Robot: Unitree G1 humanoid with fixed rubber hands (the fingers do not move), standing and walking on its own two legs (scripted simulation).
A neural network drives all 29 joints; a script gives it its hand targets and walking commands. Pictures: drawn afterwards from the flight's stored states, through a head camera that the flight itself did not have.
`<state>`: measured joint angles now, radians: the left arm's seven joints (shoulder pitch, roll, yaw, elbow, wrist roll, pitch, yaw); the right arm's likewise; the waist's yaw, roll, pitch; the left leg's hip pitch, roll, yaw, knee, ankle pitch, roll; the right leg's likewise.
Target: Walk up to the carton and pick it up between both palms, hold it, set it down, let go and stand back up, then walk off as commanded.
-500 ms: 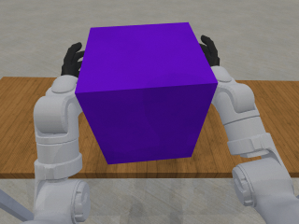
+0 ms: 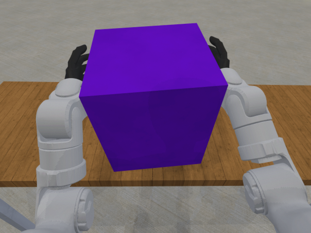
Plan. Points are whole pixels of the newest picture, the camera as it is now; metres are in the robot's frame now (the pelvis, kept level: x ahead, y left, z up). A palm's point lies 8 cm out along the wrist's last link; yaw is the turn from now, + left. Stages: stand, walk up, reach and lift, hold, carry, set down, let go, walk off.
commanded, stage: hold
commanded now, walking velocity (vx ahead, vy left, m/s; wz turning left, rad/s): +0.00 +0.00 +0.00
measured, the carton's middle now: (152, 102) +0.35 +0.02 +0.20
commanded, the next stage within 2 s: none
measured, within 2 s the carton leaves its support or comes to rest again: neither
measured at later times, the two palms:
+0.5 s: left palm (78, 79) +0.35 +0.17 +0.26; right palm (221, 70) +0.39 -0.13 +0.26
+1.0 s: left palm (81, 76) +0.36 +0.17 +0.26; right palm (223, 67) +0.39 -0.13 +0.27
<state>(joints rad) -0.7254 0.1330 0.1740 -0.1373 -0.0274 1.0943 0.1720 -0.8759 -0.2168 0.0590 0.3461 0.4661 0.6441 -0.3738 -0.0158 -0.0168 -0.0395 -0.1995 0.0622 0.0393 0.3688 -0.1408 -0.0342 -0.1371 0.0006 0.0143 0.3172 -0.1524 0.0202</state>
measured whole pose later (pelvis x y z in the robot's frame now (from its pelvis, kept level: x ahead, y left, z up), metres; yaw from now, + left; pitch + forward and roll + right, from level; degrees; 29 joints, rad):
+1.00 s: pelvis +0.00 +0.00 +0.00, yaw +0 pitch -1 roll -1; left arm -0.79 0.13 0.17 -0.05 -0.03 1.08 0.16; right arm -0.91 -0.25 0.06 0.38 0.47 0.66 -0.36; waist -0.02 -0.02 -0.06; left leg -0.20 0.06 0.04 0.37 -0.14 -0.03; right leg -0.14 0.00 0.01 0.32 -0.16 0.02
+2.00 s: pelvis +0.00 +0.00 +0.00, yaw +0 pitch -3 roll -1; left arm -1.07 0.10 0.28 0.58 0.11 0.90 0.02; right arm -1.18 -0.27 0.01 0.92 0.42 0.63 -0.30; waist -0.03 0.00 -0.18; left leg -0.16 0.07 0.04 0.37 -0.15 -0.03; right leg -0.10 0.00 0.01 0.32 -0.16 0.02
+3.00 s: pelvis +0.01 +0.00 +0.00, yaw +0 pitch -3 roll -1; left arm -1.07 0.10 0.28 0.57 0.12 0.89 0.02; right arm -1.18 -0.26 0.01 0.92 0.42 0.63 -0.30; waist -0.03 0.00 -0.18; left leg -0.16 0.07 0.03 0.37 -0.16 -0.03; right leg -0.10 0.01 0.01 0.32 -0.17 0.02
